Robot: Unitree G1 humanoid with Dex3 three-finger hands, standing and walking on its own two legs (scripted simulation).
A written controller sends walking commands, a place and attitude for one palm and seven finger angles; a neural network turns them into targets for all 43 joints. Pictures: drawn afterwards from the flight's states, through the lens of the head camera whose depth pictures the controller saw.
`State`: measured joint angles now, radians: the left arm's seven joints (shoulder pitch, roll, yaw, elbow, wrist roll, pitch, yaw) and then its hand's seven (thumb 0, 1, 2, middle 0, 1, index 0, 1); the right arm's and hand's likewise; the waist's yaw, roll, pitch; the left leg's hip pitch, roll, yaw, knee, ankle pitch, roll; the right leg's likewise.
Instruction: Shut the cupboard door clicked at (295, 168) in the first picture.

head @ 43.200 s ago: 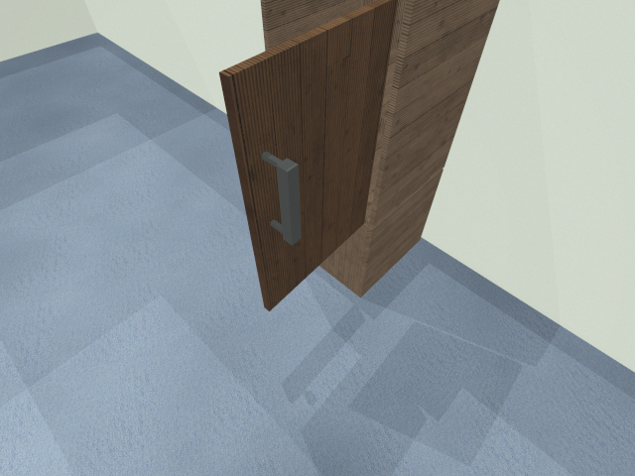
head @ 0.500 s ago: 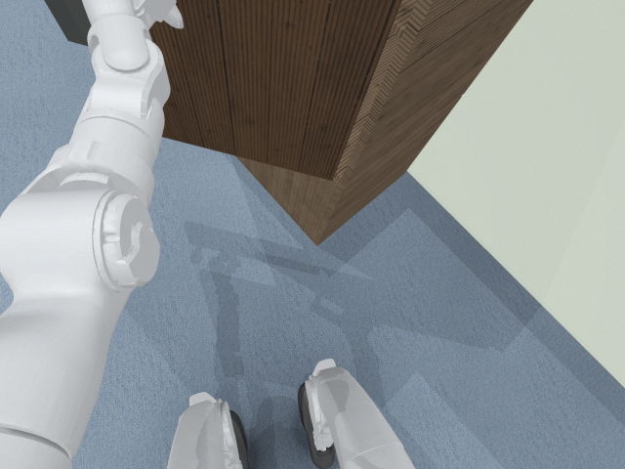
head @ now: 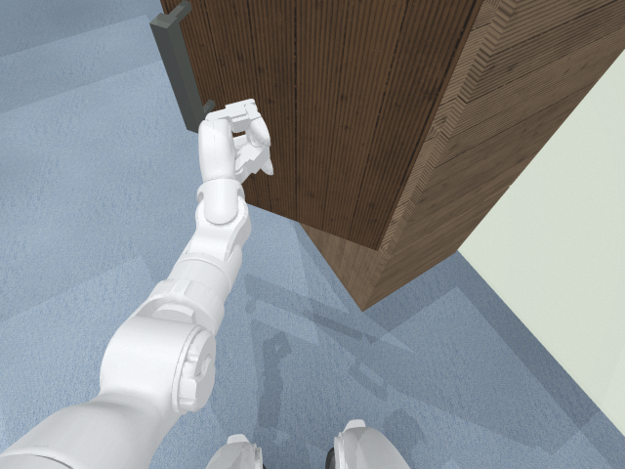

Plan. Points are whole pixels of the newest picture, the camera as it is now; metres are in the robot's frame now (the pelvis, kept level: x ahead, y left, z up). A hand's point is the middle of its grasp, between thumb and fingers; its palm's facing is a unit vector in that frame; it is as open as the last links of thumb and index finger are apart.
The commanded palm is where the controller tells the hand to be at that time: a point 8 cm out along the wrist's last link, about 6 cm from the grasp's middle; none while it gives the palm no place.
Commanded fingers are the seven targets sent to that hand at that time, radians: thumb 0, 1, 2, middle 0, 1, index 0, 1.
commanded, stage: pull the fist back off the door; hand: left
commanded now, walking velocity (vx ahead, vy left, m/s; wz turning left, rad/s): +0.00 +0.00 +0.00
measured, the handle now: (190, 72) +0.65 +0.12 +0.08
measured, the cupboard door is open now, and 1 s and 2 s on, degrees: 36 36 36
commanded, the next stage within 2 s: draw the hand back to the body in 0.14 s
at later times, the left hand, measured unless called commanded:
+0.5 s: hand (226, 171) +0.45 +0.07 +0.10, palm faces +0.10 -0.99 -0.02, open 3.1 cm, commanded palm +0.39 +0.12 +0.12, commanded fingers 0.00 0.90 0.90 -1.30 -1.50 -1.30 -1.50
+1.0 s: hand (80, 278) +0.30 +0.17 +0.17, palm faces +0.10 -0.97 -0.21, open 3.2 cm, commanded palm +0.26 +0.22 +0.18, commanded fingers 0.00 0.90 0.90 -0.81 -0.96 -0.81 -0.96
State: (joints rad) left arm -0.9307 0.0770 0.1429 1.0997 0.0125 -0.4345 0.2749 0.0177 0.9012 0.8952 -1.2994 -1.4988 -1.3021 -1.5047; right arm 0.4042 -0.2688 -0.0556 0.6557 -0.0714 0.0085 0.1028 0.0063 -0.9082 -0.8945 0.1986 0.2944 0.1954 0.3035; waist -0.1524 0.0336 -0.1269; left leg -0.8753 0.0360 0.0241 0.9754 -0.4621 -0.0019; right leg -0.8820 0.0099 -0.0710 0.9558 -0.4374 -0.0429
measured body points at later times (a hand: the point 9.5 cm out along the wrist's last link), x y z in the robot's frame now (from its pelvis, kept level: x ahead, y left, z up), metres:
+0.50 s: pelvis -0.01 -0.01 +0.02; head +0.07 -0.03 +0.46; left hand +0.43 +0.12 +0.11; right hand +0.00 -0.25 -0.12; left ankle -0.01 +0.12 -0.68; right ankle +0.00 -0.09 -0.68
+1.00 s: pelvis +0.00 +0.01 +0.06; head -0.01 -0.01 +0.51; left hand +0.29 +0.22 +0.18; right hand +0.21 -0.20 -0.01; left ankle -0.01 +0.12 -0.68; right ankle +0.00 -0.09 -0.68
